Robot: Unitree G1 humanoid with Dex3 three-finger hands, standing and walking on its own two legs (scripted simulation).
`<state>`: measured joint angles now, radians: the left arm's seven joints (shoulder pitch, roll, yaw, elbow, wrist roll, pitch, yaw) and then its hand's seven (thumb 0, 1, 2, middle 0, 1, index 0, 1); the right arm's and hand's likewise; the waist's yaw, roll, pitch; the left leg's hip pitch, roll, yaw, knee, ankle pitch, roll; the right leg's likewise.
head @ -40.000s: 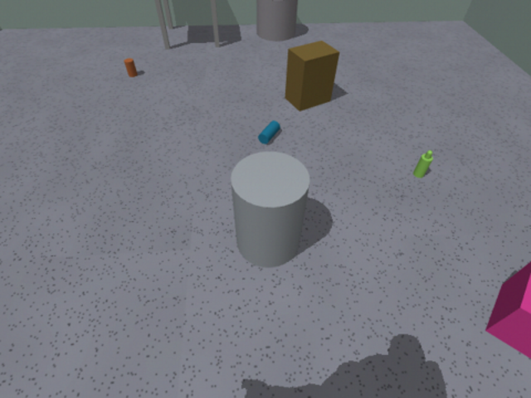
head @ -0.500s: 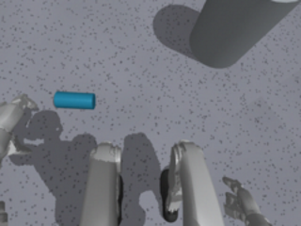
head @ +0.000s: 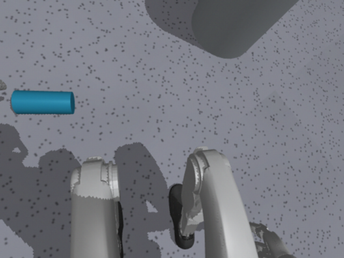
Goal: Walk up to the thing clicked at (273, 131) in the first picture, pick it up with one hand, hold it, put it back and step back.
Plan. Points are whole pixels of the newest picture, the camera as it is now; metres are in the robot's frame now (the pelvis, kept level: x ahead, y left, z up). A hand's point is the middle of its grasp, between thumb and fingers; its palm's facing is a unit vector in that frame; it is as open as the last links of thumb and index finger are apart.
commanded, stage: rise first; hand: left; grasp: from above
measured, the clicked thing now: (45, 102) +0.51 +0.32 -0.32
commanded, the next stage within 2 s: none
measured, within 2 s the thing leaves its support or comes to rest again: neither
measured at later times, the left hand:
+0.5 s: hand out of the picture +0.43 +0.38 -0.18, palm faces -0.47 -0.05 -0.88, open 13.8 cm
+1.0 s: hand (5, 108) +0.45 +0.37 -0.20, palm faces -0.47 -0.06 -0.88, open 14.0 cm
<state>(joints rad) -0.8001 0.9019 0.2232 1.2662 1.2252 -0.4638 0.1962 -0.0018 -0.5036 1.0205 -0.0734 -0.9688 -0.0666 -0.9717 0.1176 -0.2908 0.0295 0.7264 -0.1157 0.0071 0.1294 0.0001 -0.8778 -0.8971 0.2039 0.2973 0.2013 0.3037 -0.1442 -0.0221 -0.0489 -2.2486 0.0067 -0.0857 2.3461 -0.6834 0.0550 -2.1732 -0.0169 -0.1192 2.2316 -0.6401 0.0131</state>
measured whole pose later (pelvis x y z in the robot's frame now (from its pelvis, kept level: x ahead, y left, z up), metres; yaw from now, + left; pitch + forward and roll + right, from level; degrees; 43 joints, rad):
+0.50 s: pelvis +0.01 +0.00 -0.03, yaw -2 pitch +32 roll -10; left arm -0.90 1.01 0.23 1.39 1.37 -0.51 0.31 0.00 -0.45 0.94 -0.14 -0.94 -0.14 -0.93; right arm 0.08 -0.29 0.08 0.71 -0.17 0.05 0.14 0.00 -0.91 -0.91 0.20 0.30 0.20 0.30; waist -0.19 -0.05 0.00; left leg -2.32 0.02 -0.12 2.46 -0.71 0.05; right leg -2.24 -0.01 -0.15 2.33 -0.65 0.01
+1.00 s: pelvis +0.01 +0.00 -0.03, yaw -3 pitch +33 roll -11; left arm -0.92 1.00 0.22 1.39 1.35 -0.48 0.33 0.00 -0.50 0.97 -0.11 -1.00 -0.11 -0.99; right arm 0.09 -0.29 0.10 0.70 -0.17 0.03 0.15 0.00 -0.92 -0.91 0.20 0.30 0.20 0.30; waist -0.21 -0.05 0.02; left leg -2.33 0.01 -0.13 2.47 -0.73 0.05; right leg -2.25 0.00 -0.15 2.33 -0.67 0.01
